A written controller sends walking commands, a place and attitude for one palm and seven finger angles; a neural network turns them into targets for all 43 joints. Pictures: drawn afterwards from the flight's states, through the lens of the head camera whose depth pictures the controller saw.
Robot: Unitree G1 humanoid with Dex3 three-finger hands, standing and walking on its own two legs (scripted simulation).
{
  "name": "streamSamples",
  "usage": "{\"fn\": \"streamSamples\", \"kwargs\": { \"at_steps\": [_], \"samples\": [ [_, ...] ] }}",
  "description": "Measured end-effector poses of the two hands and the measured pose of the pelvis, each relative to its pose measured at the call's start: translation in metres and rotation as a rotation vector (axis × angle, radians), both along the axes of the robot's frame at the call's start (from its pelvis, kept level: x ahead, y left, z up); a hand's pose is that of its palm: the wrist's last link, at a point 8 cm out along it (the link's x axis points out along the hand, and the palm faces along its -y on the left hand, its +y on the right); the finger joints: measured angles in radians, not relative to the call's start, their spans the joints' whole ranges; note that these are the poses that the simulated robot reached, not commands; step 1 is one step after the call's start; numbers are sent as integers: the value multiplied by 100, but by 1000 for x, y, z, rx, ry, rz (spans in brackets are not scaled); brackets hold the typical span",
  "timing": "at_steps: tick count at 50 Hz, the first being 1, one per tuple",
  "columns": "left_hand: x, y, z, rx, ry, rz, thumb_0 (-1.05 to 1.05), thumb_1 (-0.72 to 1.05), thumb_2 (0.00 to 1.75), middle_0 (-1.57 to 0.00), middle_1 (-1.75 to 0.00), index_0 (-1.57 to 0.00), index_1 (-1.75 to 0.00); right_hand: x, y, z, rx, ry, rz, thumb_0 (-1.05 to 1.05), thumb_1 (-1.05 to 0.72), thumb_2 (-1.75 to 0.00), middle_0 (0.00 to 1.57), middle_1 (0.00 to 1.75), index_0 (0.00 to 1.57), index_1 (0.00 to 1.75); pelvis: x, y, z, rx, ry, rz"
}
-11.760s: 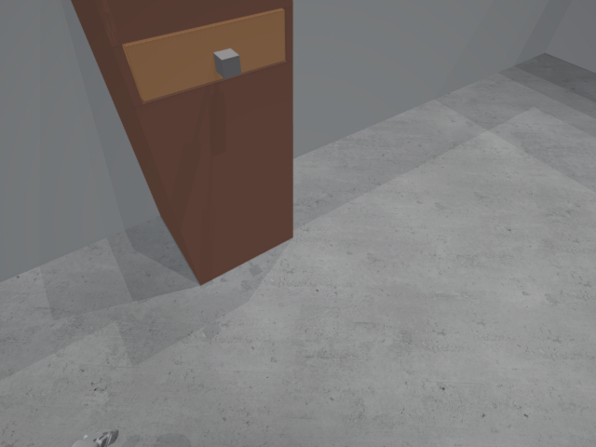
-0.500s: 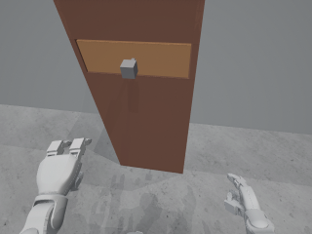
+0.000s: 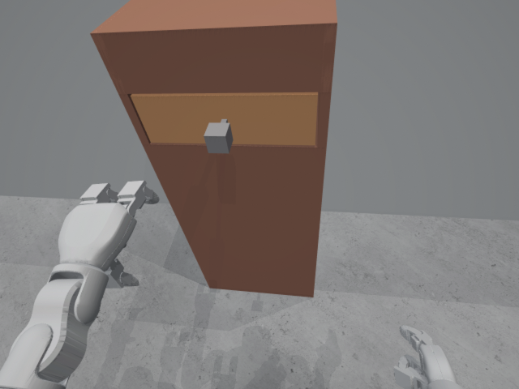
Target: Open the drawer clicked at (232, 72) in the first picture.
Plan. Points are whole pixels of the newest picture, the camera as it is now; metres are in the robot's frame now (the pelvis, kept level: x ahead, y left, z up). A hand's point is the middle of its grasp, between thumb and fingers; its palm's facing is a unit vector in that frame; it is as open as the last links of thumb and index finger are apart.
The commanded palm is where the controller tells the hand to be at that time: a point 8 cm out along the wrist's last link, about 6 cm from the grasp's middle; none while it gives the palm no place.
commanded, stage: raise the hand with hooked fingers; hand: left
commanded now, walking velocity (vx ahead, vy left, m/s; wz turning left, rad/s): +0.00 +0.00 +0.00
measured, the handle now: (221, 132) +0.57 +0.16 +0.09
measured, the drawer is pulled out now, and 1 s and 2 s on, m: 0.00 0.00 0.00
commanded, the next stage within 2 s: move the hooked fingers above the handle in 0.78 s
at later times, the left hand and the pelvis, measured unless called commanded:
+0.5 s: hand (85, 182) +0.31 +0.27 +0.20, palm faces +0.12 -0.03 -0.99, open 13.8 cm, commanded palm +0.26 +0.26 +0.26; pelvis -0.02 +0.02 +0.01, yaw +1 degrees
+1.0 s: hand (103, 199) +0.30 +0.24 +0.18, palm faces +0.09 -0.05 -1.00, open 13.9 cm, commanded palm +0.27 +0.24 +0.25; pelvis -0.03 +0.00 +0.01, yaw +1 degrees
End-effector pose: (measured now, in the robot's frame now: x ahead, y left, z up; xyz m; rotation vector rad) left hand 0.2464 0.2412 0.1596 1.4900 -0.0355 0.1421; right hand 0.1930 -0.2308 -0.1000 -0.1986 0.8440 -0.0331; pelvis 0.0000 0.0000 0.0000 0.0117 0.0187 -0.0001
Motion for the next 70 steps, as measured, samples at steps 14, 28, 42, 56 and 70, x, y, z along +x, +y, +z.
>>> {"fn": "streamSamples", "kwargs": {
  "at_steps": [14,28,42,56,70],
  "samples": [
    [24,17,65,27,-31,-5,0,-46,32,-32,-118,-32,-118,24,47,20,74,-64,98,1,-91,-90,20,30,20,29,-5,13,6,-8,-33,9],
    [31,22,87,36,23,-26,0,-50,31,-32,-120,-32,-120,-12,38,7,67,4,84,1,-91,-90,20,30,20,29,-19,15,7,-10,-35,9],
    [18,16,85,28,-39,-44,0,-50,31,-32,-120,-32,-120,-27,20,2,38,27,63,1,-91,-90,20,30,20,29,-26,7,7,-10,-40,13],
    [44,-7,68,39,45,-89,0,-50,31,-32,-120,-32,-120,-11,23,10,39,-28,75,1,-91,-90,20,30,20,29,-25,1,7,-10,-33,26],
    [93,-10,62,36,79,-72,0,-50,31,-32,-120,-32,-120,-36,-1,-5,17,97,-8,1,-91,-90,20,30,20,29,-10,2,6,-7,10,14]
  ]
}}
